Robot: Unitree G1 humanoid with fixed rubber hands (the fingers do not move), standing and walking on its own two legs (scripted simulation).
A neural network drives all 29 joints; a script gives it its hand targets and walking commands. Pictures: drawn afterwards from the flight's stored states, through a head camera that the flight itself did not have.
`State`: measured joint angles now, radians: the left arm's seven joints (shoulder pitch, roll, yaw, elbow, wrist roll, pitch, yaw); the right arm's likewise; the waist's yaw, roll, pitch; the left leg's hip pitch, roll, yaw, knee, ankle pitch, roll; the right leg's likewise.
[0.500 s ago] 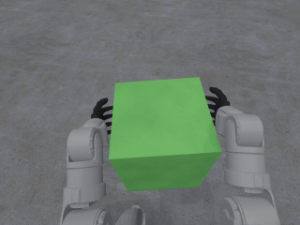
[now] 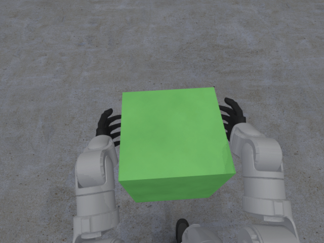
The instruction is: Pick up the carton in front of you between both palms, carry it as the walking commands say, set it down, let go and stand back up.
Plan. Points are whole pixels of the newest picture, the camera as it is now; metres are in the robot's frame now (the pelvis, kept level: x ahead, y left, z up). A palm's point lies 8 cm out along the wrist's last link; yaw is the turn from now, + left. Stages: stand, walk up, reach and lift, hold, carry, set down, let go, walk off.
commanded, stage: carry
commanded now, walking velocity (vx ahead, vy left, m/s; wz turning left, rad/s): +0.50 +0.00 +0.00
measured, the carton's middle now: (170, 151) +0.34 -0.03 -0.02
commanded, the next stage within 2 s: none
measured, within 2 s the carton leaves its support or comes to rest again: neither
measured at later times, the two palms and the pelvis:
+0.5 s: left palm (79, 52) +0.60 +0.18 +0.10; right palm (191, 43) +0.59 -0.12 +0.10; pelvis +0.34 +0.04 +0.01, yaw -1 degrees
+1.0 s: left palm (95, 1) +0.87 +0.15 +0.09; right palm out of the picture +0.89 -0.15 +0.08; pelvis +0.62 -0.01 +0.02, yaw +3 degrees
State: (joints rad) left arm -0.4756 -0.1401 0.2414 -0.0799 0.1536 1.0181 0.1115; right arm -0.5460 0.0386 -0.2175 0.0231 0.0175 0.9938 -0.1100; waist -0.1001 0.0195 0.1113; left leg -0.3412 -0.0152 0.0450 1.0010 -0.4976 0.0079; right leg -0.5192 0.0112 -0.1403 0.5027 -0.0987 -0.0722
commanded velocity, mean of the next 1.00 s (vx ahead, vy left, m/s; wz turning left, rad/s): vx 0.50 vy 0.00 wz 0.00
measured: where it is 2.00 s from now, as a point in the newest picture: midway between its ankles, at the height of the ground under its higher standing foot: (145, 101)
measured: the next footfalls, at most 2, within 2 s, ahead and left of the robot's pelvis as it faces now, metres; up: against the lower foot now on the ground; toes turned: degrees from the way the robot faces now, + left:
left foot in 0.38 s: +0.43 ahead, +0.12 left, +0.00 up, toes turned +11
right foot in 0.84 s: +0.69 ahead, -0.10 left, +0.00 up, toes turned -11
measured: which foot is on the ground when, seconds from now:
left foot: up 0.00-0.36, down 0.38-0.88, up 0.90-1.00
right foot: down 0.00-0.40, up 0.42-0.82, down 0.84-1.00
